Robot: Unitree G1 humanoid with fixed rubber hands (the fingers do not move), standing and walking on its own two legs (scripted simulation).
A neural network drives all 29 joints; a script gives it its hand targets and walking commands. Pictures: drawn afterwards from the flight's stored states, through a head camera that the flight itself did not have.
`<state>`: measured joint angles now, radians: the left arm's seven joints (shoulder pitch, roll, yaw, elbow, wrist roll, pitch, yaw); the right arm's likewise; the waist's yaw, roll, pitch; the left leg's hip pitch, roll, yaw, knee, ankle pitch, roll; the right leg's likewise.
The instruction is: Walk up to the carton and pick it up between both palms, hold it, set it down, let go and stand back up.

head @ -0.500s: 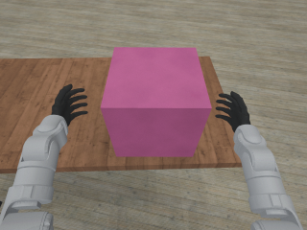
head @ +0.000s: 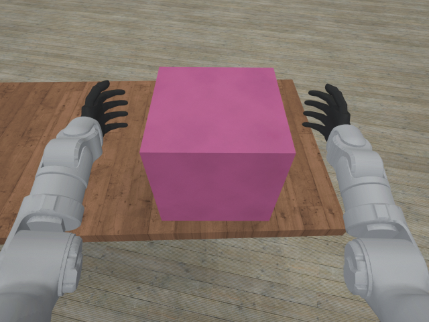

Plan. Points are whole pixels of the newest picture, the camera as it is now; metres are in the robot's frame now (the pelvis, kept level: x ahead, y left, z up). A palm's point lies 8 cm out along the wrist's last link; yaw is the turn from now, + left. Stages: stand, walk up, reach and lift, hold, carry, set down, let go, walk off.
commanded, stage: reach and lift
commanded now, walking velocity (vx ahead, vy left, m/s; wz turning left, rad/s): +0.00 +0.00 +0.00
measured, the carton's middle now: (215, 146) +0.48 +0.00 +0.01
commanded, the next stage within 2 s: none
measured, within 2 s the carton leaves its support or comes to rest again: neither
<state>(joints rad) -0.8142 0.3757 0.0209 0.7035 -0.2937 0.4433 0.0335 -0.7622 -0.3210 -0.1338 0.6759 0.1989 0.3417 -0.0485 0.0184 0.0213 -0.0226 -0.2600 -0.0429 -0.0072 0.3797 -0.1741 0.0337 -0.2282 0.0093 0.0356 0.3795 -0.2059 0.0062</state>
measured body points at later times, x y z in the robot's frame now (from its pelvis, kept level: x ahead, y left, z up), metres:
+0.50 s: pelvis +0.01 +0.00 +0.00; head +0.05 +0.00 +0.45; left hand +0.45 +0.22 +0.10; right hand +0.45 -0.23 +0.10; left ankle +0.01 +0.09 -0.74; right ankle -0.01 -0.12 -0.74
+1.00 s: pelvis +0.01 +0.01 -0.02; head +0.07 +0.00 +0.43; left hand +0.45 +0.20 +0.04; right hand +0.44 -0.23 +0.04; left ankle +0.01 +0.09 -0.74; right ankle -0.01 -0.12 -0.74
